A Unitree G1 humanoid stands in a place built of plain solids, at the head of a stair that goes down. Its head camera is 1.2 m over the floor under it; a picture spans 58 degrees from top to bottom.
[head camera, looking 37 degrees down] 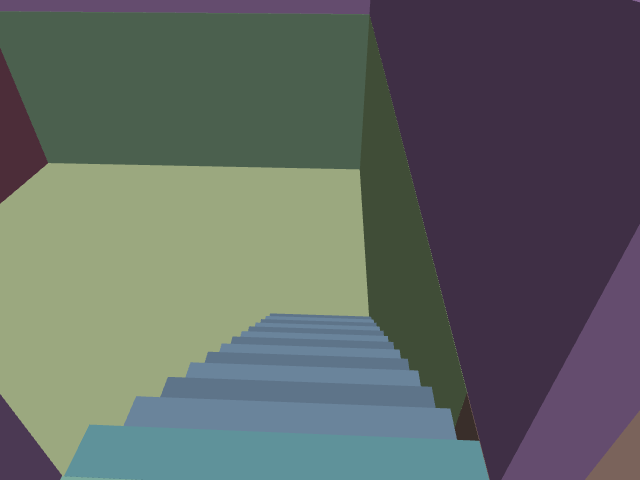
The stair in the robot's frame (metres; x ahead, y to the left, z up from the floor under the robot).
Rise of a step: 0.20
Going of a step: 0.22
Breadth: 1.13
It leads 2 degrees to the right of straight ahead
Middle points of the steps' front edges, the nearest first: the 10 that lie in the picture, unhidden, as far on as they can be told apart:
0.67 0.11 0.00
0.89 0.10 -0.20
1.12 0.09 -0.40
1.34 0.08 -0.59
1.56 0.07 -0.79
1.79 0.06 -0.99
2.01 0.05 -1.19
2.24 0.04 -1.39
2.46 0.03 -1.59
2.69 0.02 -1.79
